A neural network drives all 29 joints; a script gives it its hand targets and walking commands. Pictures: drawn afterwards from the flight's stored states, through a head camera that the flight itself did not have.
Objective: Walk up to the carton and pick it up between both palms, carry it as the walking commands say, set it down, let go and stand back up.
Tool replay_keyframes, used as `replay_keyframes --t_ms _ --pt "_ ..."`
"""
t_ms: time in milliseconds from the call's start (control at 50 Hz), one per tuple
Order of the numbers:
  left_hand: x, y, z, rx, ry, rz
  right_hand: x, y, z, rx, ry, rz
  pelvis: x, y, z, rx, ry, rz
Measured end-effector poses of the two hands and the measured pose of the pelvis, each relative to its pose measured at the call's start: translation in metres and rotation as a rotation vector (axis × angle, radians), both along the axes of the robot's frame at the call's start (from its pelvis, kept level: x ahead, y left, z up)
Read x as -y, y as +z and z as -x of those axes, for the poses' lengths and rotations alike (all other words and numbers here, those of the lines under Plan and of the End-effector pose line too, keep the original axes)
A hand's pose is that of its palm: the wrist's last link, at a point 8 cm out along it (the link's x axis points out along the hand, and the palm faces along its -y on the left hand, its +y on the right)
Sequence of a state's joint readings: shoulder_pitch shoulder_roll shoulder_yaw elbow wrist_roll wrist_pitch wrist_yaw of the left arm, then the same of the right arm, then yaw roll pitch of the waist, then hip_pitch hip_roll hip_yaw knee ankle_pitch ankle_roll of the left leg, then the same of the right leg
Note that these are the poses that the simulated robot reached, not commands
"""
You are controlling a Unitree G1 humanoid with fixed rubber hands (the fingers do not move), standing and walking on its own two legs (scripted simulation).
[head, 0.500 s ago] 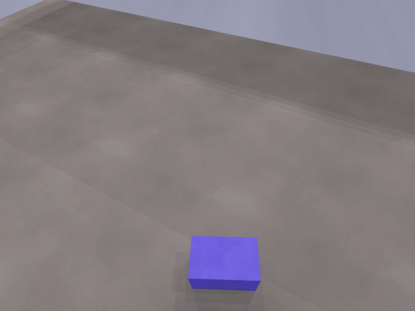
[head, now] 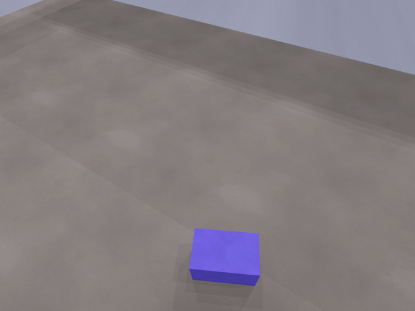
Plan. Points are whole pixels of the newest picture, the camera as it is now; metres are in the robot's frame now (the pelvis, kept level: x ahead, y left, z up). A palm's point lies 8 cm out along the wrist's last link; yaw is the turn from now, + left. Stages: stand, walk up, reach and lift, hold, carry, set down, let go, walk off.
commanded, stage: walk up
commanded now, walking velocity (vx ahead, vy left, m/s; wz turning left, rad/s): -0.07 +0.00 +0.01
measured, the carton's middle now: (224, 257) +0.42 +0.00 -0.68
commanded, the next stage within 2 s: stand in 0.34 s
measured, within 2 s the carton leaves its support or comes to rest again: neither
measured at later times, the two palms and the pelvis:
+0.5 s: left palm out of the picture -0.02 +0.21 -0.14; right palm out of the picture -0.01 -0.22 -0.14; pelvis +0.00 -0.01 +0.01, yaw +0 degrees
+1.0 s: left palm (134, 310) +0.14 +0.20 -0.16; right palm out of the picture +0.14 -0.22 -0.15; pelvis +0.00 +0.00 -0.04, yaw +0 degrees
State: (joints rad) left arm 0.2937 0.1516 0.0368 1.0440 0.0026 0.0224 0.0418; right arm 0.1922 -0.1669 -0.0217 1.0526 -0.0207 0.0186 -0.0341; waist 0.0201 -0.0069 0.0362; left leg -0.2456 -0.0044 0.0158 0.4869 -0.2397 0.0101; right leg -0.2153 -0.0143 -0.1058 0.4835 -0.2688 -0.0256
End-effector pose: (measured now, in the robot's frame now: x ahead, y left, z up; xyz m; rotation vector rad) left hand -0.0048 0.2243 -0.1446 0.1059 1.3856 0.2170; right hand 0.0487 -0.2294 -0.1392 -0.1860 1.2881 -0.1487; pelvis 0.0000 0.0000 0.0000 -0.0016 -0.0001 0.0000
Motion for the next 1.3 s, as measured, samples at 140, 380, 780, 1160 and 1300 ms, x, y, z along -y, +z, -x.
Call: replay_keyframes --t_ms 140,380,780,1160,1300 --pt "0.006 0.004 0.014 -0.011 -0.019 0.017 -0.009 0.0 0.017 -0.022 -0.009 -0.027 0.0 0.004 0.006 0.011 -0.002 -0.01" --pt "0.012 0.006 0.024 -0.046 -0.017 0.021 -0.01 0.0 0.045 -0.059 -0.046 -0.047 0.004 0.007 0.004 0.019 -0.007 -0.002" --pt "0.007 0.016 -0.18 0.145 -0.161 0.01 0.003 0.018 -0.12 0.07 -0.018 -0.037 0.008 -0.024 0.019 -0.154 -0.016 -0.001" --pt "0.01 -0.026 -0.17 0.259 -0.101 0.06 -0.009 -0.025 -0.113 0.146 0.04 -0.063 -0.002 -0.063 0.015 -0.319 -0.01 0.018" --pt "0.008 -0.027 -0.191 0.323 -0.111 0.045 -0.008 -0.027 -0.144 0.222 0.051 -0.062 -0.007 -0.071 0.035 -0.298 -0.023 0.021"
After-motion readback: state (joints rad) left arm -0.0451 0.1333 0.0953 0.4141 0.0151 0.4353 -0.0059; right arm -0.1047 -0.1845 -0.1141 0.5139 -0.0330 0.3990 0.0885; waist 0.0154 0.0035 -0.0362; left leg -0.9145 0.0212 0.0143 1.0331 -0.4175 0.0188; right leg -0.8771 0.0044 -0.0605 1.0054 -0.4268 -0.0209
